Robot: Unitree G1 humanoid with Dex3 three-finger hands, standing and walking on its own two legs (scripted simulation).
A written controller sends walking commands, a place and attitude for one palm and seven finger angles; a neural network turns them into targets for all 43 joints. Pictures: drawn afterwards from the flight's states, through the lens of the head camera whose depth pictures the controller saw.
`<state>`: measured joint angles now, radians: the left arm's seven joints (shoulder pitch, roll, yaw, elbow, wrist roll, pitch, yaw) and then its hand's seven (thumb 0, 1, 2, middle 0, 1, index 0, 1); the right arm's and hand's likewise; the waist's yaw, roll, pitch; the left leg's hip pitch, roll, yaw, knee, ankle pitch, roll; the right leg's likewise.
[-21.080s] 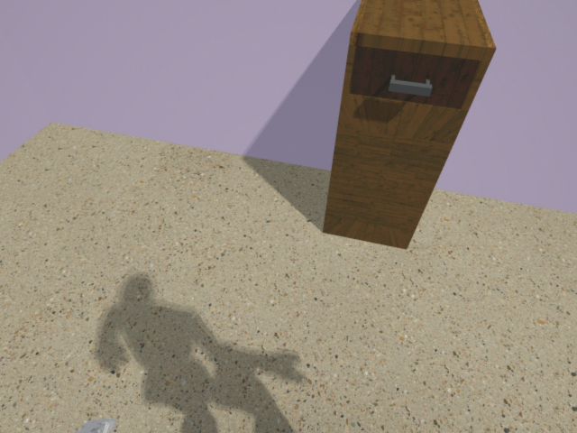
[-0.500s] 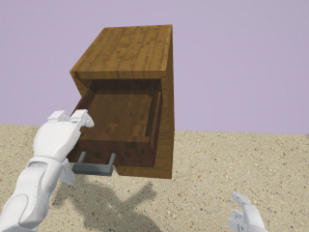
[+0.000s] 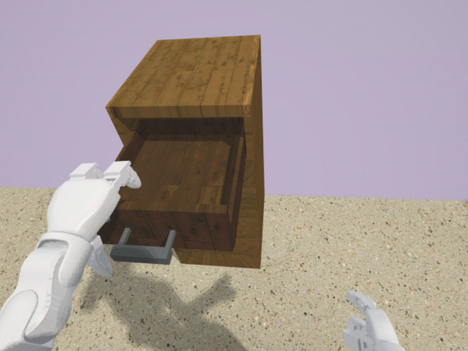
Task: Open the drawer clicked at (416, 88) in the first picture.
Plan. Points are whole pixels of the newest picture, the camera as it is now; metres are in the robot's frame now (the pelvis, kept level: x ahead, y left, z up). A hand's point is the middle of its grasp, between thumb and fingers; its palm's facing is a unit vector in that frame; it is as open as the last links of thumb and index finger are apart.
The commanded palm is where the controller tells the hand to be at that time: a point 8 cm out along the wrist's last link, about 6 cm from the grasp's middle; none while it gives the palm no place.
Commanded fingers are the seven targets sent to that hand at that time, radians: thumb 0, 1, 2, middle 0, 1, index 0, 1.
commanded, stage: draw the hand back to the body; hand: left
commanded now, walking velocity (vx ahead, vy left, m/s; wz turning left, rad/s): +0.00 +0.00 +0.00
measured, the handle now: (145, 244) +0.29 +0.25 -0.01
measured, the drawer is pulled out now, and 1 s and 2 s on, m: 0.30 0.30 0.30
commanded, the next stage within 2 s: step back with the hand held close in 1.38 s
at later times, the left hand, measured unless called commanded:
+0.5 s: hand (103, 232) +0.22 +0.23 +0.15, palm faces +0.29 -0.73 -0.62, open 13.7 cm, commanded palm +0.17 +0.26 +0.18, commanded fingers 0.00 -0.25 0.41 -0.28 -1.04 -0.28 -1.04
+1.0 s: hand (85, 234) +0.20 +0.23 +0.17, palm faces +0.40 -0.83 -0.40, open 10.2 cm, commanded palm +0.15 +0.28 +0.18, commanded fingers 0.00 0.62 0.78 -0.22 -0.48 -0.22 -0.48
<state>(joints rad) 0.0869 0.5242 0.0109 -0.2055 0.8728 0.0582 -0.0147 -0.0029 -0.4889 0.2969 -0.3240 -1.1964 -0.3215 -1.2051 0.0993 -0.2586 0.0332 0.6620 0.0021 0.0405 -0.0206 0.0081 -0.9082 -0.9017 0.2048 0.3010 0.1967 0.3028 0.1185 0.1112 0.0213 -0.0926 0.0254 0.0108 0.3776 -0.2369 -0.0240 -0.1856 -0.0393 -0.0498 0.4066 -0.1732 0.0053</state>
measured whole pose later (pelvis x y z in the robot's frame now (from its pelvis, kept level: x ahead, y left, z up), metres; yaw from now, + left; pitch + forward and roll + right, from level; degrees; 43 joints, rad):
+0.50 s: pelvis +0.00 +0.00 +0.00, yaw +0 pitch -5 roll +0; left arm 0.30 0.38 0.20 -0.35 0.18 -0.09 0.04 -0.01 -0.46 0.31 -0.32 -1.18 -0.32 -1.19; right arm 0.11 -0.23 0.04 0.62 -0.01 -0.07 -0.07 0.01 -0.91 -0.90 0.20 0.30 0.20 0.30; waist 0.09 0.09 0.07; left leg -0.07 0.04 0.00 0.41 -0.26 -0.03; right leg -0.14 -0.02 -0.06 0.41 -0.18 0.00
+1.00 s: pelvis +0.01 +0.00 +0.00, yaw -1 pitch -5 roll -1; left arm 0.46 0.32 0.30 -0.45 -0.03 -0.17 0.09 0.00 0.28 0.63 -0.26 -0.69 -0.26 -0.70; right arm 0.20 -0.22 0.02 0.65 -0.03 -0.17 -0.08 0.01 -0.91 -0.90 0.21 0.30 0.20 0.30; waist 0.06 0.06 0.05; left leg -0.04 0.05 0.01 0.40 -0.27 -0.03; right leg -0.11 -0.01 -0.05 0.38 -0.18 0.00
